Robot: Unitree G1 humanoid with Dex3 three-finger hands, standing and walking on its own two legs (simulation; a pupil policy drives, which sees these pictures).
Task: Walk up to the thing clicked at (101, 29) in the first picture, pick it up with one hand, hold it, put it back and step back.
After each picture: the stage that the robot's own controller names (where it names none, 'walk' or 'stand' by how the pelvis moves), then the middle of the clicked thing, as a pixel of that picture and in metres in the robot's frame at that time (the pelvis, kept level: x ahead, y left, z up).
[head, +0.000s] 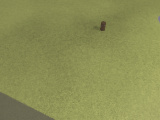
stand; (103, 26) +1.75 -0.27 -0.72
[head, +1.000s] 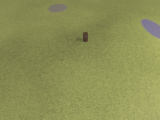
walk; (85, 37) +1.62 +0.09 -0.70
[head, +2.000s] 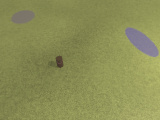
walk; (59, 61) +1.02 +0.30 -0.71
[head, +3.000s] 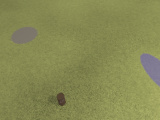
walk; (61, 99) +0.63 +0.24 -0.72
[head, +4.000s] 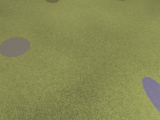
stand; out of the picture +0.40 +0.14 -0.70
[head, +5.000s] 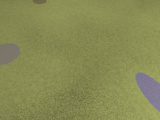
stand; out of the picture +0.35 +0.18 -0.72
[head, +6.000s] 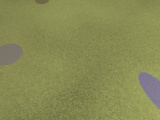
stand; out of the picture +0.34 +0.18 -0.73
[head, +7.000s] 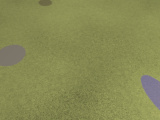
stand; out of the picture +0.34 +0.17 -0.73
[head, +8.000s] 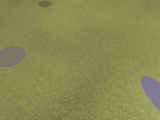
stand; out of the picture +0.34 +0.17 -0.73
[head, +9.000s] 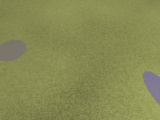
go down; out of the picture +0.34 +0.16 -0.72
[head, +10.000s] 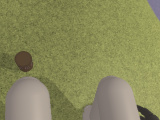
go down; (24, 62) +0.42 +0.20 -0.30
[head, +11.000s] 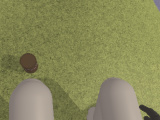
close in; (29, 64) +0.42 +0.20 -0.30
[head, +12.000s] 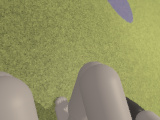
close in; out of the picture +0.40 +0.24 -0.22
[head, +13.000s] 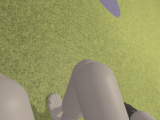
close; out of the picture +0.40 +0.25 -0.22
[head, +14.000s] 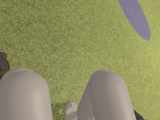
lift; out of the picture +0.33 +0.24 -0.18
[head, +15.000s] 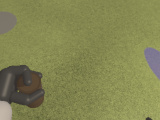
lift; (31, 91) +0.31 +0.17 +0.00
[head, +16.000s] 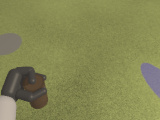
hold; (36, 92) +0.32 +0.16 -0.01
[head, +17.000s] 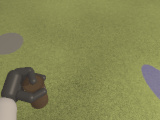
hold; (36, 92) +0.32 +0.17 -0.01
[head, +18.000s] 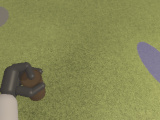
crouch; (34, 86) +0.35 +0.16 -0.07
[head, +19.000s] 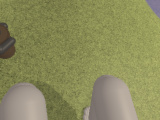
lower; (1, 43) +0.47 +0.22 -0.10
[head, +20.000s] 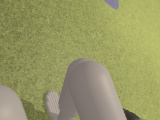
lower; out of the picture +0.43 +0.27 -0.23
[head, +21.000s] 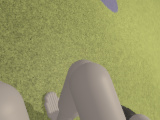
lower; out of the picture +0.42 +0.27 -0.23
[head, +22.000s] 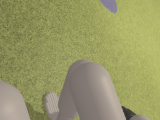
lower; out of the picture +0.42 +0.27 -0.23
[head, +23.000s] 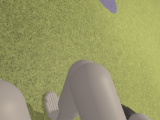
lower; out of the picture +0.42 +0.27 -0.23
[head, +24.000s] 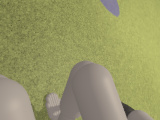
open; out of the picture +0.40 +0.25 -0.23
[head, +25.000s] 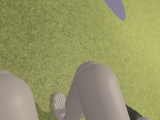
stand; out of the picture +0.40 +0.24 -0.23
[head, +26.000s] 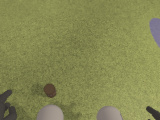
walk; (50, 91) +0.40 +0.17 -0.51
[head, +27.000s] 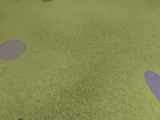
stand; out of the picture +0.37 +0.15 -0.66
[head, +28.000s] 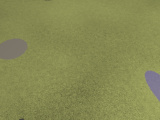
stand; out of the picture +0.37 +0.15 -0.67
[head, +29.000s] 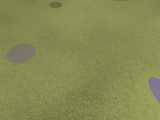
stand; out of the picture +0.39 +0.14 -0.72
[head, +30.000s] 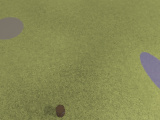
walk; (60, 111) +0.42 +0.12 -0.71
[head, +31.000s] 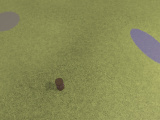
walk; (59, 84) +0.64 +0.20 -0.69
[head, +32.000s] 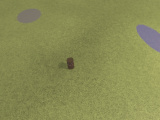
stand; (70, 63) +0.96 +0.19 -0.70
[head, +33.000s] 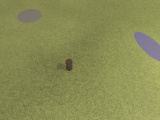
stand; (69, 64) +0.99 +0.14 -0.71
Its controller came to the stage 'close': yes
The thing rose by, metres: 0.71
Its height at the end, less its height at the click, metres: +0.00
